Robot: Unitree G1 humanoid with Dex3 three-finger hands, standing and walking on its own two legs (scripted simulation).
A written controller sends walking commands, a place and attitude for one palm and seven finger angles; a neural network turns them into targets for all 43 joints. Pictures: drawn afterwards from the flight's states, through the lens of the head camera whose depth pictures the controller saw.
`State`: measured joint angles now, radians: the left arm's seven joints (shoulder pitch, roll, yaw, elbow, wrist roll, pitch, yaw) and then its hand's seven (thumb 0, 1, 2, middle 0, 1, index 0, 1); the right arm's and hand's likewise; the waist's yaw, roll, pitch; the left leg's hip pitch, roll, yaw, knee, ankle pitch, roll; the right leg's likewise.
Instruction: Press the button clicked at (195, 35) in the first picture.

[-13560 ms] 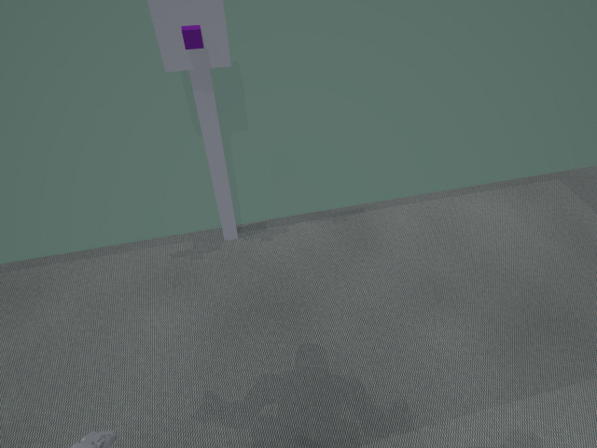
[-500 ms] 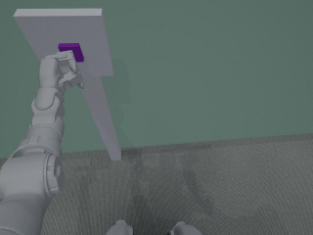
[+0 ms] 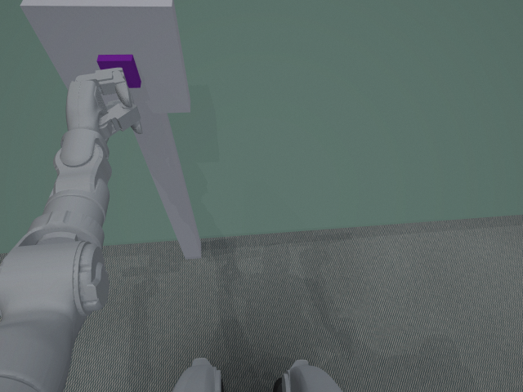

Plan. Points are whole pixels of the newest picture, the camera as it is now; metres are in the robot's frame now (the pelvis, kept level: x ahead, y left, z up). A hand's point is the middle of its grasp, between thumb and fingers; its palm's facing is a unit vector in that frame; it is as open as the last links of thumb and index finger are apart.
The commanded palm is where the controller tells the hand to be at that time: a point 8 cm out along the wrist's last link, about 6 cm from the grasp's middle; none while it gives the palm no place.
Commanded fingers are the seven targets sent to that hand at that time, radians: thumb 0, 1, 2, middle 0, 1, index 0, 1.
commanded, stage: pull the fist back off the button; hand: left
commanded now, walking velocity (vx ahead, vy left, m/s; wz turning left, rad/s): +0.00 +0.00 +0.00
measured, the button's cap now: (121, 67) +0.57 +0.18 +0.15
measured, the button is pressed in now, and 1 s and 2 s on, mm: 14 0 0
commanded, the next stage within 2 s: draw the hand back to the body in 0.88 s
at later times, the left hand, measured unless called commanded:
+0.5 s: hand (142, 125) +0.48 +0.15 +0.11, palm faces +0.04 -1.00 -0.01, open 3.0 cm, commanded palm +0.44 +0.20 +0.12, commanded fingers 0.00 0.90 0.90 -1.30 -1.50 -1.30 -1.50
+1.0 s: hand (136, 158) +0.42 +0.15 +0.11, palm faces +0.04 -1.00 -0.01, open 3.1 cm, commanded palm +0.39 +0.20 +0.12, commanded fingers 0.00 0.90 0.90 -1.30 -1.50 -1.30 -1.50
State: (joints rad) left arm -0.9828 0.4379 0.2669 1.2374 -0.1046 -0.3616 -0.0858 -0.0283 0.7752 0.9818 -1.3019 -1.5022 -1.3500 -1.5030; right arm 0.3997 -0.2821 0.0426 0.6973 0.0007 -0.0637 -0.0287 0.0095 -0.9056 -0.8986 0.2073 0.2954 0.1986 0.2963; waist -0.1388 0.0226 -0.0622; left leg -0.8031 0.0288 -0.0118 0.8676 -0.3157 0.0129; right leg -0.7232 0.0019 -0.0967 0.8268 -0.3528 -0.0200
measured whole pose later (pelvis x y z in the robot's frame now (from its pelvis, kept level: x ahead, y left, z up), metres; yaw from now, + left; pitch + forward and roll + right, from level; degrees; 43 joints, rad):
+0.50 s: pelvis +0.03 +0.00 +0.01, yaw -2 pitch +11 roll -1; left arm -0.67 0.31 0.28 0.92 -0.14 -0.34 -0.11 -0.01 0.89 0.94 -1.30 -1.50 -1.31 -1.50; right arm 0.35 -0.26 0.02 0.62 0.03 -0.01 -0.01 0.01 -0.91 -0.90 0.21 0.30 0.20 0.30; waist -0.08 0.03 -0.08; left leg -0.65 0.04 0.03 0.81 -0.35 0.01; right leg -0.59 0.02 -0.05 0.77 -0.38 -0.02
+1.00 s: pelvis +0.05 -0.01 +0.02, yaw +0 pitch +7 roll -1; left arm -0.34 0.22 0.16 0.51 -0.19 -0.21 -0.11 0.02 0.90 0.90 -1.30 -1.50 -1.31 -1.50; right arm 0.23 -0.26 0.03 0.60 0.04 -0.03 -0.04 0.01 -0.91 -0.90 0.21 0.30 0.20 0.30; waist -0.01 0.03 -0.07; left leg -0.51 0.02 0.01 0.74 -0.35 0.00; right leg -0.45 0.00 -0.07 0.72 -0.39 -0.03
